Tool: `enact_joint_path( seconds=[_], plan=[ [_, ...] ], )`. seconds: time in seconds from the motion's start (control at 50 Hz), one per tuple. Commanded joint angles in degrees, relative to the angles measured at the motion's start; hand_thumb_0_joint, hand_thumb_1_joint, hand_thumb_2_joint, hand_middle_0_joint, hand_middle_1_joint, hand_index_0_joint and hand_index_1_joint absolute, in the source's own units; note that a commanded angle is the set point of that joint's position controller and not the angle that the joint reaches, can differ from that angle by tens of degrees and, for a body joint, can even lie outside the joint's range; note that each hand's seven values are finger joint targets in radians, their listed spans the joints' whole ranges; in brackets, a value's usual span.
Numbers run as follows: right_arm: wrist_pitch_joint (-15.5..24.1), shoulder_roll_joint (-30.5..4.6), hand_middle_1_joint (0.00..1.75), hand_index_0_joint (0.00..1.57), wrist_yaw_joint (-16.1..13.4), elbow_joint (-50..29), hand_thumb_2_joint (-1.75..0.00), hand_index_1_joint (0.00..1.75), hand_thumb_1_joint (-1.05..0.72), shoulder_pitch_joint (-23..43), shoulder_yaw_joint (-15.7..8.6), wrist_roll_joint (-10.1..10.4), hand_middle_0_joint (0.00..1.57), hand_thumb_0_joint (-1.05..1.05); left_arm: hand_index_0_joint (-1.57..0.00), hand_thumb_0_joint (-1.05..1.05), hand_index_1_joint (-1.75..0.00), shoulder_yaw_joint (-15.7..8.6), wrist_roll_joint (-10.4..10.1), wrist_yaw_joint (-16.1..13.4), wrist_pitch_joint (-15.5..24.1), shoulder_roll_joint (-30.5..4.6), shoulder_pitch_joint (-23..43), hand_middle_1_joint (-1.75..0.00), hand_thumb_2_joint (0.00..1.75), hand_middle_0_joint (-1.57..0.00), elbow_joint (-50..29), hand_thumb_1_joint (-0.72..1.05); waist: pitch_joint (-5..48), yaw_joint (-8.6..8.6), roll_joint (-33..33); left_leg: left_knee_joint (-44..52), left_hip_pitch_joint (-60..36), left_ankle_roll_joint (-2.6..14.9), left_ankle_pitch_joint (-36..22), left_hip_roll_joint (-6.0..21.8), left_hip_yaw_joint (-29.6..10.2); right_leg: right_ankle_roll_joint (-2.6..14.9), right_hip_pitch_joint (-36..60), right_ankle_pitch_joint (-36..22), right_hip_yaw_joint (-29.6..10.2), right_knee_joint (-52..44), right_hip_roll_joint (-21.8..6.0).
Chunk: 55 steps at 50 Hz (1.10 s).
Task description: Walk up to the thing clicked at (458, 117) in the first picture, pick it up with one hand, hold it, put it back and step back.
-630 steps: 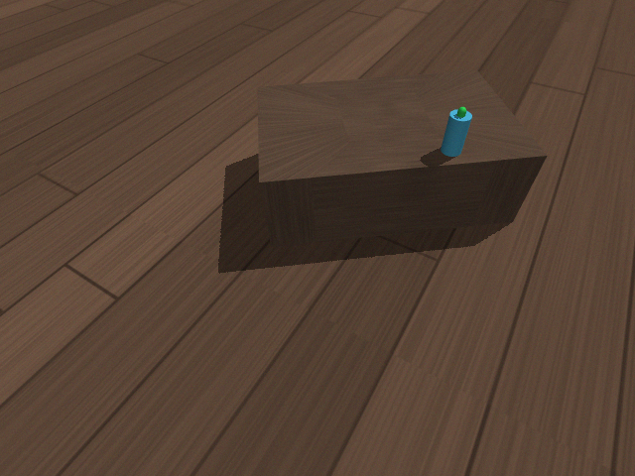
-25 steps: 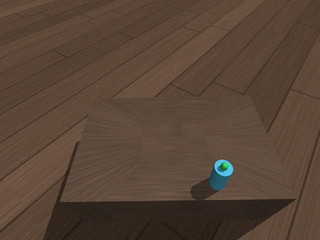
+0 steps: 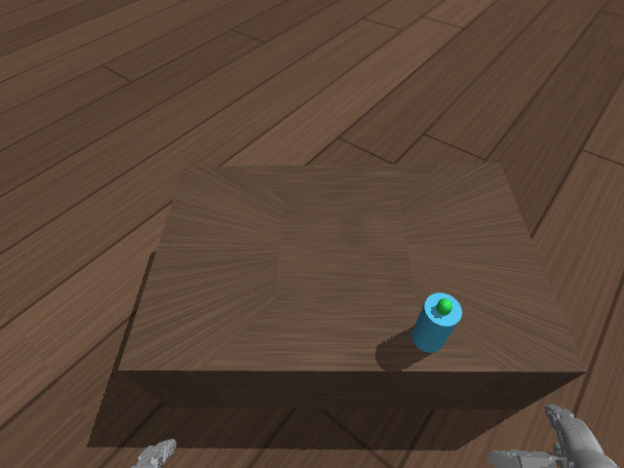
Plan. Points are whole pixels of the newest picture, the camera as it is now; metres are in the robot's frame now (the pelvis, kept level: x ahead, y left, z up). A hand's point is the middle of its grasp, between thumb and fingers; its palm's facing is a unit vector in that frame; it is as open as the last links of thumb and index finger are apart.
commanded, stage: go down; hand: right
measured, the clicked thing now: (436, 321) +0.44 -0.23 -0.32
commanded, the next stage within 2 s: none
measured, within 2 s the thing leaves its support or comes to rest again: neither
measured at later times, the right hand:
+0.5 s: hand (536, 455) +0.16 -0.27 -0.14, palm faces +0.05 +0.94 -0.34, open 17.6 cm
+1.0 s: hand out of the picture +0.15 -0.28 -0.13, palm faces +0.08 +0.94 -0.34, open 17.5 cm
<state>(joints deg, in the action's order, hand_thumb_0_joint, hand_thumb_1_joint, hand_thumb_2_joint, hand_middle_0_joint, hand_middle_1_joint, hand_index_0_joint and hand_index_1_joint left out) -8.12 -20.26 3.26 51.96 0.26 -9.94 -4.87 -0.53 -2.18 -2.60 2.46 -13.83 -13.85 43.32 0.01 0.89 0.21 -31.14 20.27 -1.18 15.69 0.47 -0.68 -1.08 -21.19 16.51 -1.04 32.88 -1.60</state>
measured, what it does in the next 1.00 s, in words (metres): stands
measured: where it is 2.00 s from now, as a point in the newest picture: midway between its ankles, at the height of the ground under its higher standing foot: outside the picture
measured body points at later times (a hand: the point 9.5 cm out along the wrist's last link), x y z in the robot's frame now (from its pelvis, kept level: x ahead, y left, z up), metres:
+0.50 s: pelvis +0.02 -0.01 -0.03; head +0.07 -0.02 +0.42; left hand +0.19 +0.24 -0.12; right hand +0.16 -0.32 -0.11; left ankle +0.00 +0.13 -0.73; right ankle +0.00 -0.13 -0.73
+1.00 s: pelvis +0.01 -0.01 -0.05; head +0.05 -0.02 +0.40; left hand +0.17 +0.24 -0.12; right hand +0.14 -0.33 -0.11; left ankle +0.00 +0.13 -0.73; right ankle +0.00 -0.13 -0.73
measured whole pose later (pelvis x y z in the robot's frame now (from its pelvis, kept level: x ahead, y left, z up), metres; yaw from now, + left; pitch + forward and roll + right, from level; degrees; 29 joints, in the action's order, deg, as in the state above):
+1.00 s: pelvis +0.01 -0.01 -0.05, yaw -2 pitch +11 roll +3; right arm -28.6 -22.0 5.1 9.7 -20.6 -11.2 -0.4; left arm 1.2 -1.5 -8.7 11.5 -13.8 -15.5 32.9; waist 7.4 1.4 1.9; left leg -51.7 36.1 -1.8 27.0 0.2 2.3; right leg -0.7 -39.7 28.6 -4.5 56.9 -1.5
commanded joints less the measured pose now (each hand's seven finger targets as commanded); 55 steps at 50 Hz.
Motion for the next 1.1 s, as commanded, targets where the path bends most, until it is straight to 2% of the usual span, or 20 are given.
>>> enact_joint_path(
  seconds=[0.0, 0.04, 0.06, 0.1, 0.2, 0.3, 0.42, 0.52, 0.58, 0.62, 0.66, 0.7, 0.76, 0.82, 0.84, 0.88, 0.9, 0.96, 1.02, 1.08],
  plan=[
    [-4.30, -10.16, 0.05, 0.05, 0.60, -10.32, -0.07, 0.05, 0.40, -1.69, -1.93, 0.79, 0.05, 0.00, -0.21, 0.00, -0.30, -3.26, -0.30, -1.00, 3.33, -10.16, 2.71, -0.31, 0.89, -0.21, -9.91, 0.91, 6.39, -1.09, 0.48, 3.04, -1.26, 1.53, -3.66, -1.53, 3.32, 1.60, 0.45, -5.76, 1.69, -3.02, 1.65],
    [-4.90, -10.33, 0.05, 0.04, 0.84, -15.66, -0.06, 0.05, 0.49, 1.30, -1.95, 0.87, 0.04, 0.00, -0.21, 0.00, -0.30, -3.49, 0.03, -1.12, 4.03, -10.01, 1.81, -0.31, 0.90, -0.20, -10.51, 0.91, 9.39, 0.00, 0.14, 1.19, -0.61, 1.34, -5.48, -1.61, 3.27, 1.81, 0.86, -7.41, 1.18, -1.26, 1.36],
    [-5.49, -10.80, 0.05, 0.04, 0.92, -14.51, -0.06, 0.05, 0.50, -2.38, -2.76, 0.56, 0.04, 0.00, -0.21, 0.00, -0.30, -3.12, 0.10, -1.18, 4.38, -9.69, 1.73, -0.31, 0.90, -0.21, -10.95, 0.90, 9.42, -0.43, 0.53, 0.26, -0.41, 1.33, -6.37, -1.53, 3.29, 1.75, 0.97, -8.49, 1.23, -0.25, 1.36],
    [-5.33, -12.33, 0.06, 0.04, 0.52, -20.09, -0.06, 0.06, 0.57, -0.74, -3.58, 0.26, 0.03, 0.00, -0.21, 0.00, -0.30, -3.19, 0.44, -1.55, 5.00, -9.49, 0.90, -0.30, 0.90, -0.20, -11.26, 0.90, 11.86, -0.28, 2.13, -1.83, 0.38, 1.31, -8.32, -1.46, 3.04, 1.60, 1.34, -10.75, 0.96, 1.85, 1.27],
    [-6.85, -11.12, 0.05, 0.04, -0.34, -27.19, -0.04, 0.05, 0.59, -4.05, -3.53, 0.45, 0.04, 0.00, -0.19, 0.00, -0.30, -2.95, 0.88, -2.63, 6.66, -8.97, 0.71, -0.30, 0.91, -0.20, -12.10, 0.89, 15.78, 0.06, 3.97, -6.09, 2.54, 1.25, -9.35, -1.54, 3.33, 1.21, 0.19, -12.72, 0.14, 5.73, 0.86],
    [-10.54, -10.94, 0.05, 0.05, -0.19, -32.85, -0.02, 0.05, 0.60, -8.97, -2.89, 1.76, 0.04, 0.00, -0.19, 0.00, -0.30, -2.43, 0.45, -3.47, 7.22, -9.12, 2.17, -0.30, 0.91, -0.19, -14.15, 0.89, 13.21, -0.03, 5.55, -7.88, 5.57, 1.43, -6.25, -1.80, 4.03, 0.65, -3.21, -11.29, -0.76, 7.47, 0.51],
    [-14.75, -11.32, 0.05, 0.05, -0.05, -38.85, -0.03, 0.05, 0.58, -14.82, -3.21, 2.55, 0.05, 0.00, -0.19, 0.00, -0.30, -2.35, 0.26, -4.13, 8.03, -8.86, 1.46, -0.30, 0.90, -0.19, -16.06, 0.90, 15.88, 0.26, 4.06, -10.85, 6.34, 1.08, -11.08, -1.70, 4.32, 0.73, -3.66, -17.90, -1.10, 11.76, 0.48],
    [-16.62, -11.92, 0.05, 0.05, -0.05, -43.34, -0.03, 0.05, 0.57, -16.38, -3.94, 2.96, 0.05, 0.00, -0.20, 0.00, -0.30, -2.09, 0.33, -4.68, 8.76, -8.49, 1.16, -0.30, 0.90, -0.19, -17.30, 0.90, 15.93, 0.34, 4.48, -11.90, 7.57, 0.90, -9.63, -1.51, 4.12, 1.00, -6.23, -13.87, -0.98, 13.36, 0.94],
    [-17.35, -12.35, 0.05, 0.05, 0.07, -45.85, -0.04, 0.05, 0.55, -16.92, -4.53, 3.25, 0.05, 0.00, -0.19, 0.00, -0.29, -2.06, 0.48, -4.93, 9.31, -8.42, 0.73, -0.30, 0.90, -0.19, -17.70, 0.90, 17.48, 0.38, 5.82, -13.55, 8.55, 1.04, -11.41, -1.56, 4.45, 0.71, -5.88, -18.51, -1.56, 14.74, 0.62],
    [-17.85, -12.11, 0.05, 0.05, 0.20, -46.03, -0.03, 0.05, 0.55, -18.65, -4.65, 3.37, 0.05, 0.00, -0.19, 0.00, -0.29, -1.95, 0.42, -5.18, 9.65, -8.25, 0.45, -0.30, 0.90, -0.19, -17.92, 0.90, 17.60, 0.75, 3.86, -13.77, 8.51, 0.79, -12.28, -1.61, 4.48, 0.94, -6.33, -18.67, -1.63, 15.62, 0.72],
    [-18.24, -12.32, 0.05, 0.05, 0.23, -47.12, -0.03, 0.05, 0.55, -18.82, -5.11, 3.38, 0.05, 0.00, -0.19, 0.00, -0.30, -1.93, 0.49, -5.37, 10.01, -8.17, 0.26, -0.30, 0.90, -0.19, -17.97, 0.90, 17.44, 0.77, 4.68, -14.14, 9.15, 0.79, -12.04, -1.53, 4.44, 0.93, -7.07, -18.03, -1.59, 16.06, 0.79],
    [-18.29, -13.37, 0.05, 0.05, 0.33, -48.42, -0.03, 0.05, 0.54, -18.30, -5.83, 3.41, 0.05, 0.00, -0.19, 0.00, -0.30, -1.87, 0.54, -5.63, 10.30, -8.32, 0.58, -0.30, 0.90, -0.19, -18.15, 0.90, 16.26, 0.45, 5.67, -13.84, 10.36, 0.99, -8.13, -1.61, 4.68, 0.94, -8.63, -13.21, -1.70, 15.24, 0.84],
    [-18.90, -11.86, 0.05, 0.05, 0.64, -48.28, -0.03, 0.05, 0.55, -20.22, -5.06, 3.75, 0.05, 0.00, -0.20, 0.00, -0.29, -1.73, 0.54, -5.84, 10.82, -8.22, 1.01, -0.30, 0.90, -0.19, -18.99, 0.90, 15.28, 0.59, 4.78, -14.00, 11.03, 1.13, -6.01, -1.77, 5.09, 1.10, -9.80, -10.65, -2.04, 14.77, 0.69],
    [-18.87, -13.44, 0.05, 0.05, 0.75, -50.35, -0.04, 0.05, 0.56, -19.71, -6.50, 3.80, 0.05, 0.00, -0.20, 0.00, -0.29, -1.80, 0.61, -6.39, 11.39, -8.24, 0.68, -0.30, 0.89, -0.19, -19.03, 0.91, 16.41, 0.42, 4.99, -14.27, 10.85, 1.14, -7.07, -1.68, 4.90, 1.07, -9.33, -11.41, -1.99, 15.54, 0.84],
    [-18.89, -13.03, 0.05, 0.05, 0.82, -50.25, -0.04, 0.05, 0.58, -19.29, -6.04, 3.78, 0.04, 0.00, -0.20, 0.00, -0.29, -1.89, 0.70, -6.50, 11.61, -8.39, 0.26, -0.30, 0.89, -0.19, -18.64, 0.91, 16.29, 0.95, 5.40, -14.46, 11.50, 1.15, -6.45, -1.75, 5.00, 1.08, -9.56, -11.08, -2.09, 15.43, 0.80],
    [-18.94, -12.38, 0.05, 0.05, 0.90, -50.47, -0.04, 0.05, 0.57, -20.49, -5.94, 4.04, 0.04, 0.00, -0.20, 0.00, -0.30, -1.74, 0.75, -6.70, 12.04, -8.23, 0.46, -0.30, 0.89, -0.19, -18.86, 0.90, 15.35, 0.61, 5.81, -14.74, 12.00, 1.23, -4.94, -1.85, 5.36, 0.92, -10.14, -10.09, -2.44, 14.98, 0.65],
    [-18.83, -13.48, 0.06, 0.05, 0.77, -50.52, -0.05, 0.06, 0.56, -20.18, -6.99, 4.03, 0.04, 0.00, -0.20, 0.00, -0.30, -1.71, 0.73, -6.80, 12.21, -8.22, 0.64, -0.30, 0.89, -0.20, -18.86, 0.90, 15.55, 0.11, 5.87, -14.66, 11.78, 1.31, -4.48, -1.79, 5.28, 0.95, -10.58, -9.00, -2.34, 15.17, 0.75],
    [-18.98, -13.45, 0.05, 0.05, 1.05, -50.84, -0.04, 0.05, 0.53, -20.46, -7.01, 4.20, 0.05, 0.00, -0.20, 0.00, -0.30, -1.58, 0.77, -7.21, 12.54, -8.22, 0.80, -0.30, 0.90, -0.20, -19.26, 0.90, 14.29, 0.55, 4.76, -13.68, 12.36, 1.15, -1.62, -1.64, 5.07, 1.47, -12.33, -4.09, -1.96, 14.95, 1.08],
    [-18.67, -13.50, 0.06, 0.05, 1.40, -51.67, -0.05, 0.06, 0.57, -20.49, -7.35, 4.42, 0.04, 0.00, -0.20, 0.00, -0.29, -1.47, 0.90, -7.68, 13.06, -8.09, 0.81, -0.30, 0.89, -0.20, -19.02, 0.90, 15.43, 0.70, 5.92, -14.24, 12.90, 1.32, -1.75, -1.67, 4.98, 1.41, -11.43, -4.47, -2.07, 15.34, 0.92],
    [-18.67, -14.59, 0.05, 0.05, 1.50, -52.00, -0.05, 0.05, 0.54, -20.23, -8.34, 4.49, 0.04, 0.00, -0.20, 0.00, -0.30, -1.39, 0.79, -8.04, 13.58, -8.36, 0.99, -0.30, 0.90, -0.20, -18.95, 0.90, 13.82, 0.29, 5.95, -13.83, 13.92, 1.39, 1.37, -1.74, 4.98, 1.29, -12.72, -1.00, -2.07, 14.71, 0.98]
  ],
)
